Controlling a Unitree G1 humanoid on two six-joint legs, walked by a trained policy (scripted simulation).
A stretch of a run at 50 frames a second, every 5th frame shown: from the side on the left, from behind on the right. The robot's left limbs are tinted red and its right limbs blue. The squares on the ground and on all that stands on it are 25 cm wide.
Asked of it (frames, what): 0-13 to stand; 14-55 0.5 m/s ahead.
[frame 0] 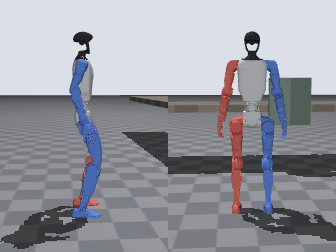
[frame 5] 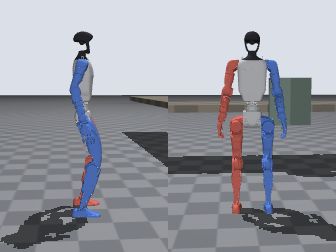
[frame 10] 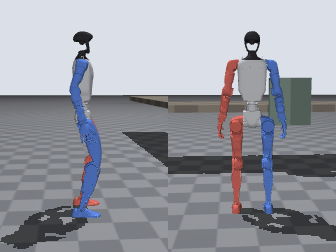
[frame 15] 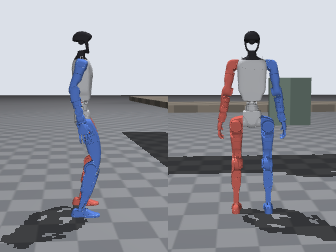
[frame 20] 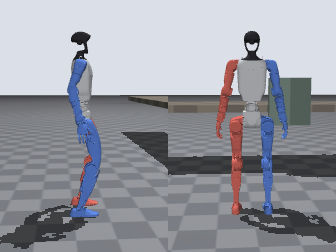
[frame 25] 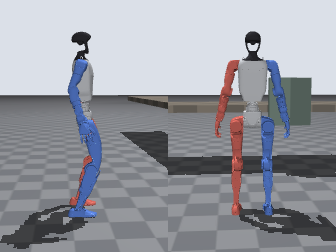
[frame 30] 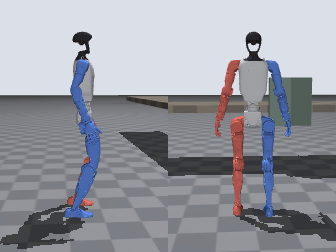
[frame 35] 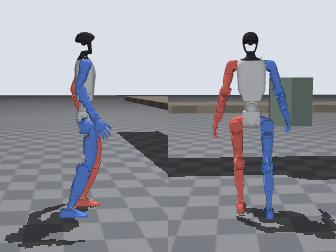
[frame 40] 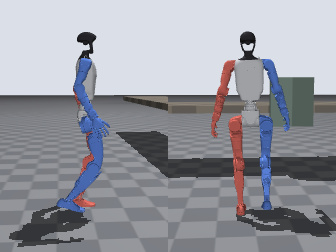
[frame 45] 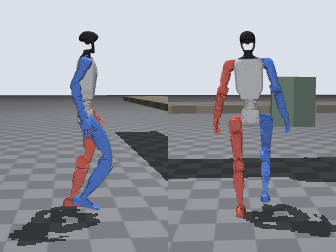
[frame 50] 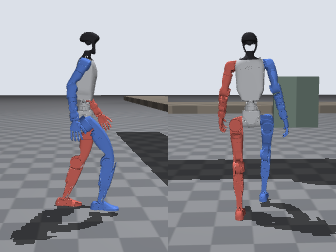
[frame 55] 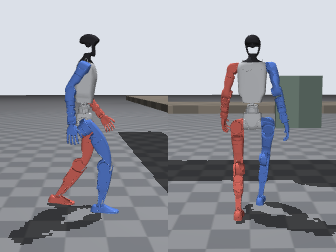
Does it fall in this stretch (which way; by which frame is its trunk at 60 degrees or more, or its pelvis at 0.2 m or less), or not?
no
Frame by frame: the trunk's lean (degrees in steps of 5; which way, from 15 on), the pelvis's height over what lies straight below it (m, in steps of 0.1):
0: 0, 0.8
5: 0, 0.8
10: 0, 0.8
15: 0, 0.8
20: 0, 0.8
25: 5, 0.8
30: 5, 0.8
35: 0, 0.8
40: 5, 0.8
45: 5, 0.8
50: 5, 0.8
55: 5, 0.7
